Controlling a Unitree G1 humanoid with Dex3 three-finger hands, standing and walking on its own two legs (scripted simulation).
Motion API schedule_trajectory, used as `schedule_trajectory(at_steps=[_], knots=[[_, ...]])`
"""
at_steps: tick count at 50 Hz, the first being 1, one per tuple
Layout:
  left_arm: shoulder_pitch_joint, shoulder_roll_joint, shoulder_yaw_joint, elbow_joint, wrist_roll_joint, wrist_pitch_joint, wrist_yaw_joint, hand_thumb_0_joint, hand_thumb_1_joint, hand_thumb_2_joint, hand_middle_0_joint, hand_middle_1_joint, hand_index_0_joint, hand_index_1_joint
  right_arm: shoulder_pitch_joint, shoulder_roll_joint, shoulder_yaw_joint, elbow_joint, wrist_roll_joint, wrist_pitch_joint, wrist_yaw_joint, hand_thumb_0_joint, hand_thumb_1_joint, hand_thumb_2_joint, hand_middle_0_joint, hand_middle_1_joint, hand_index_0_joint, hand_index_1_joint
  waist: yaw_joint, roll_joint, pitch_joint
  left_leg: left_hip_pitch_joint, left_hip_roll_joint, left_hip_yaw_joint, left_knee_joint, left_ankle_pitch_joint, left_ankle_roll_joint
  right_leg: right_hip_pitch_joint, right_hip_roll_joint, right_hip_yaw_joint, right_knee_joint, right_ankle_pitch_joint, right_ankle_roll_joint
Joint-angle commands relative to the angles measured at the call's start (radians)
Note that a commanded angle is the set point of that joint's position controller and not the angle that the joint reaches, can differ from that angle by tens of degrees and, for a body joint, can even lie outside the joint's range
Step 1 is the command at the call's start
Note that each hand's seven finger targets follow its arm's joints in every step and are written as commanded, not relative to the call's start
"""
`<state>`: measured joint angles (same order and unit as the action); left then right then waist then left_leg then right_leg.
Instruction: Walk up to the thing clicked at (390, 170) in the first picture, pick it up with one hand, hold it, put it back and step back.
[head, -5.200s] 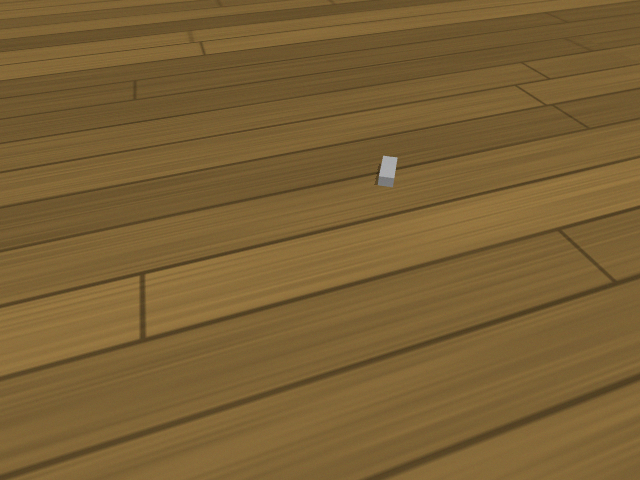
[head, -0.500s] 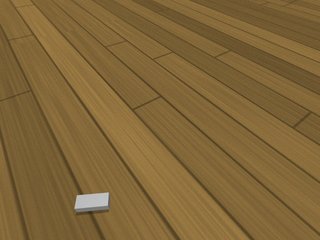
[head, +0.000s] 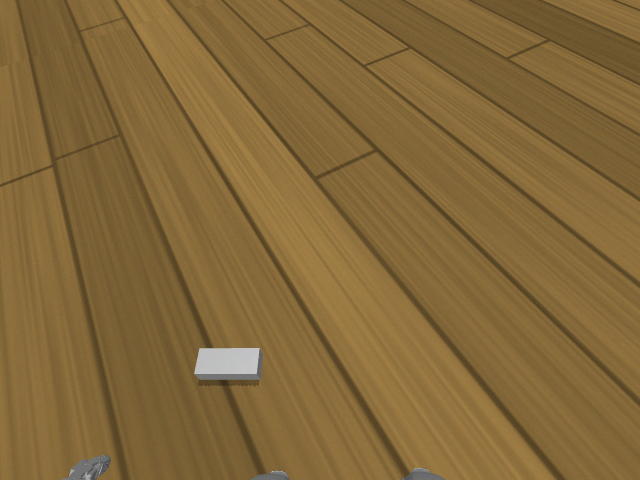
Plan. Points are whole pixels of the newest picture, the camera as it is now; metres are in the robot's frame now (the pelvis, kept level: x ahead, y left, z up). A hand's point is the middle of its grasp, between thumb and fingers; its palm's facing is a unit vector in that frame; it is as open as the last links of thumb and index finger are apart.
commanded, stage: walk up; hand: left
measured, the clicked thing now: (229, 363) +0.49 +0.36 -0.71
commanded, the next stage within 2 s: stand in 1.84 s
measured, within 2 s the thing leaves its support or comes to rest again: neither
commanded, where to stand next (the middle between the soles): +0.11 +0.02 m, yaw +0 degrees
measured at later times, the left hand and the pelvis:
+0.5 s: hand out of the picture +0.07 +0.29 -0.13, palm faces +0.02 -0.93 -0.38, open 7.4 cm; pelvis -0.01 +0.02 +0.02, yaw +1 degrees
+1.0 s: hand out of the picture +0.11 +0.26 -0.11, palm faces +0.01 -0.94 -0.34, open 7.4 cm; pelvis +0.00 +0.01 +0.04, yaw +1 degrees
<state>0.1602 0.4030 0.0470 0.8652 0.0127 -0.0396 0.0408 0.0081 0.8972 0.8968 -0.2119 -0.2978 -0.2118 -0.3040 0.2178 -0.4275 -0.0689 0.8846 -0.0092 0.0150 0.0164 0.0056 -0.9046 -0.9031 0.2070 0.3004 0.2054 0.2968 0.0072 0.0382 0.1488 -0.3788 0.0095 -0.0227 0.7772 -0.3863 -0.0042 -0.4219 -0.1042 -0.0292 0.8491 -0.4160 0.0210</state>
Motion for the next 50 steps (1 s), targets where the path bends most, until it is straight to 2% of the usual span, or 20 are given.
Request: schedule_trajectory(at_steps=[1, 2, 3, 5, 6, 8, 10, 11, 12, 13, 14, 15, 16, 20, 25, 28, 34, 41, 47, 50], knots=[[0.018, 0.164, 0.038, -0.060, -0.019, 0.001, 0.014, 0.000, 0.900, 0.900, -0.200, -0.300, -0.200, -0.300, 0.077, -0.235, -0.072, -0.052, -0.026, -0.043, -0.028, 0.000, -0.900, -0.900, 0.200, 0.300, 0.200, 0.300, -0.023, 0.040, -0.277, 0.273, 0.154, -0.244, -0.218, 0.421, 0.118, -0.076, -0.002, 0.033, 0.150, 0.314, -0.060], [-0.003, 0.168, 0.039, -0.048, -0.027, 0.007, 0.018, 0.000, 0.900, 0.900, -0.200, -0.300, -0.200, -0.300, 0.031, -0.293, -0.071, -0.067, -0.005, -0.043, -0.023, 0.000, -0.900, -0.900, 0.200, 0.300, 0.200, 0.300, -0.023, 0.140, -0.271, 0.224, 0.318, -0.462, -0.272, 0.451, 0.252, -0.105, 0.088, -0.005, 0.166, -0.071, -0.035], [-0.030, 0.206, 0.043, -0.016, -0.017, 0.005, 0.025, 0.000, 0.900, 0.900, -0.200, -0.300, -0.200, -0.300, -0.006, -0.289, -0.069, -0.056, 0.000, -0.041, -0.021, 0.000, -0.900, -0.900, 0.200, 0.300, 0.200, 0.300, -0.028, 0.149, -0.247, 0.131, 0.357, -0.503, -0.271, 0.468, 0.315, -0.037, 0.051, 0.061, 0.151, -0.178, -0.035], [-0.015, 0.207, 0.048, 0.013, -0.023, -0.005, 0.012, 0.000, 0.900, 0.900, -0.200, -0.300, -0.200, -0.300, -0.077, -0.221, -0.045, -0.068, -0.001, -0.034, -0.025, 0.000, -0.900, -0.900, 0.200, 0.300, 0.200, 0.300, 0.005, 0.105, -0.227, 0.102, 0.206, -0.225, -0.170, 0.566, 0.220, 0.051, 0.058, 0.044, 0.005, -0.085, -0.045], [0.013, 0.194, 0.046, 0.029, -0.024, -0.011, 0.007, 0.000, 0.900, 0.900, -0.200, -0.300, -0.200, -0.300, -0.082, -0.195, -0.031, -0.060, 0.006, -0.035, -0.028, 0.000, -0.900, -0.900, 0.200, 0.300, 0.200, 0.300, 0.020, 0.094, -0.248, 0.142, 0.153, -0.144, -0.111, 0.599, 0.161, 0.067, 0.060, 0.023, -0.075, 0.063, -0.050], [0.043, 0.204, 0.045, 0.064, -0.022, -0.016, 0.006, 0.000, 0.900, 0.900, -0.200, -0.300, -0.200, -0.300, -0.100, -0.183, -0.021, -0.044, 0.023, -0.033, -0.028, 0.000, -0.900, -0.900, 0.200, 0.300, 0.200, 0.300, 0.029, 0.086, -0.253, 0.056, 0.114, -0.099, -0.047, 0.565, 0.100, 0.215, 0.046, 0.026, -0.175, 0.391, -0.054], [0.004, 0.254, 0.046, 0.063, -0.006, -0.024, 0.010, 0.000, 0.900, 0.900, -0.200, -0.300, -0.200, -0.300, -0.085, -0.144, -0.007, -0.032, 0.028, -0.032, -0.027, 0.000, -0.900, -0.900, 0.200, 0.300, 0.200, 0.300, 0.011, 0.020, -0.252, -0.009, 0.064, -0.084, 0.000, 0.405, 0.049, 0.248, -0.087, 0.246, -0.236, 0.457, -0.135], [-0.056, 0.284, 0.048, 0.056, -0.010, -0.019, 0.006, 0.000, 0.900, 0.900, -0.200, -0.300, -0.200, -0.300, -0.057, -0.153, -0.012, -0.009, 0.021, -0.028, -0.033, 0.000, -0.900, -0.900, 0.200, 0.300, 0.200, 0.300, -0.019, -0.041, -0.247, 0.052, 0.045, -0.067, -0.006, 0.286, 0.045, 0.158, -0.138, 0.295, -0.245, 0.423, -0.179], [-0.110, 0.265, 0.038, 0.053, -0.013, -0.015, 0.003, 0.000, 0.900, 0.900, -0.200, -0.300, -0.200, -0.300, -0.037, -0.157, -0.016, 0.023, 0.014, -0.027, -0.035, 0.000, -0.900, -0.900, 0.200, 0.300, 0.200, 0.300, -0.047, -0.044, -0.219, 0.139, 0.058, -0.076, -0.075, 0.249, 0.048, 0.060, -0.122, 0.266, -0.243, 0.356, -0.163], [-0.131, 0.228, 0.024, 0.050, -0.018, -0.008, 0.000, 0.000, 0.900, 0.900, -0.200, -0.300, -0.200, -0.300, -0.047, -0.180, -0.018, 0.035, 0.007, -0.035, -0.035, 0.000, -0.900, -0.900, 0.200, 0.300, 0.200, 0.300, -0.048, 0.006, -0.197, 0.152, 0.098, -0.151, -0.182, 0.267, 0.070, 0.034, -0.052, 0.175, -0.198, 0.335, -0.106], [-0.122, 0.194, 0.016, 0.066, -0.021, -0.004, -0.004, 0.000, 0.900, 0.900, -0.200, -0.300, -0.200, -0.300, -0.086, -0.204, -0.018, 0.036, 0.009, -0.043, -0.030, 0.000, -0.900, -0.900, 0.200, 0.300, 0.200, 0.300, -0.024, 0.068, -0.198, 0.111, 0.145, -0.211, -0.244, 0.289, 0.104, 0.094, 0.027, 0.059, -0.138, 0.299, -0.061], [-0.090, 0.182, 0.012, 0.091, -0.018, 0.000, -0.006, 0.000, 0.900, 0.900, -0.200, -0.300, -0.200, -0.300, -0.129, -0.215, -0.017, 0.032, 0.008, -0.046, -0.026, 0.000, -0.900, -0.900, 0.200, 0.300, 0.200, 0.300, -0.006, 0.072, -0.189, 0.084, 0.184, -0.259, -0.269, 0.292, 0.138, 0.115, 0.052, 0.032, -0.131, 0.224, -0.044], [-0.067, 0.184, 0.012, 0.114, -0.017, -0.002, -0.007, 0.000, 0.900, 0.900, -0.200, -0.300, -0.200, -0.300, -0.157, -0.208, -0.010, 0.034, 0.010, -0.046, -0.023, 0.000, -0.900, -0.900, 0.200, 0.300, 0.200, 0.300, 0.013, 0.051, -0.182, 0.052, 0.196, -0.257, -0.280, 0.274, 0.144, 0.162, 0.054, 0.040, -0.173, 0.177, -0.047], [-0.104, 0.193, 0.010, 0.146, -0.012, -0.007, -0.019, 0.000, 0.900, 0.900, -0.200, -0.300, -0.200, -0.300, -0.192, -0.170, 0.007, 0.063, 0.009, -0.040, -0.021, 0.000, -0.900, -0.900, 0.200, 0.300, 0.200, 0.300, 0.002, 0.032, -0.159, 0.024, 0.120, -0.160, -0.323, 0.126, 0.069, 0.205, 0.020, 0.090, -0.280, 0.205, -0.060], [-0.101, 0.179, 0.002, 0.194, -0.009, -0.010, -0.028, 0.000, 0.900, 0.900, -0.200, -0.300, -0.200, -0.300, -0.249, -0.153, 0.015, 0.096, 0.006, -0.031, -0.008, 0.000, -0.900, -0.900, 0.200, 0.300, 0.200, 0.300, 0.008, 0.026, -0.124, 0.040, 0.112, -0.160, -0.395, -0.096, 0.057, 0.177, 0.012, 0.111, -0.409, 0.048, -0.062], [-0.137, 0.190, 0.006, 0.204, -0.004, -0.016, -0.031, 0.000, 0.900, 0.900, -0.200, -0.300, -0.200, -0.300, -0.232, -0.142, 0.017, 0.124, 0.005, -0.029, -0.002, 0.000, -0.900, -0.900, 0.200, 0.300, 0.200, 0.300, -0.008, -0.011, -0.125, 0.088, 0.088, -0.134, -0.388, -0.048, 0.043, 0.153, -0.011, 0.138, -0.472, 0.012, -0.060], [-0.164, 0.186, 0.008, 0.222, -0.003, -0.020, -0.032, 0.000, 0.900, 0.900, -0.200, -0.300, -0.200, -0.300, -0.212, -0.124, 0.019, 0.167, 0.008, -0.029, 0.001, 0.000, -0.900, -0.900, 0.200, 0.300, 0.200, 0.300, -0.016, -0.078, -0.162, 0.178, 0.068, -0.088, -0.383, 0.109, 0.027, 0.178, -0.040, 0.146, -0.539, 0.100, -0.047], [-0.156, 0.171, 0.011, 0.234, -0.008, -0.014, -0.029, 0.000, 0.900, 0.900, -0.200, -0.300, -0.200, -0.300, -0.200, -0.125, 0.022, 0.193, 0.011, -0.034, -0.007, 0.000, -0.900, -0.900, 0.200, 0.300, 0.200, 0.300, -0.005, -0.071, -0.241, 0.238, 0.095, -0.071, -0.403, 0.355, 0.020, 0.303, -0.041, 0.098, -0.507, 0.373, -0.034], [-0.166, 0.163, 0.014, 0.235, -0.011, -0.004, -0.026, 0.000, 0.900, 0.900, -0.200, -0.300, -0.200, -0.300, -0.198, -0.128, 0.020, 0.205, 0.011, -0.031, -0.014, 0.000, -0.900, -0.900, 0.200, 0.300, 0.200, 0.300, -0.004, -0.045, -0.228, 0.240, 0.103, -0.062, -0.418, 0.403, 0.016, 0.328, -0.037, 0.079, -0.515, 0.410, -0.033], [-0.188, 0.162, 0.013, 0.231, -0.009, 0.002, -0.027, 0.000, 0.900, 0.900, -0.200, -0.300, -0.200, -0.300, -0.197, -0.128, 0.020, 0.208, 0.007, -0.030, -0.015, 0.000, -0.900, -0.900, 0.200, 0.300, 0.200, 0.300, -0.009, -0.030, -0.192, 0.202, 0.099, -0.062, -0.442, 0.346, 0.014, 0.324, -0.034, 0.080, -0.523, 0.368, -0.031]])
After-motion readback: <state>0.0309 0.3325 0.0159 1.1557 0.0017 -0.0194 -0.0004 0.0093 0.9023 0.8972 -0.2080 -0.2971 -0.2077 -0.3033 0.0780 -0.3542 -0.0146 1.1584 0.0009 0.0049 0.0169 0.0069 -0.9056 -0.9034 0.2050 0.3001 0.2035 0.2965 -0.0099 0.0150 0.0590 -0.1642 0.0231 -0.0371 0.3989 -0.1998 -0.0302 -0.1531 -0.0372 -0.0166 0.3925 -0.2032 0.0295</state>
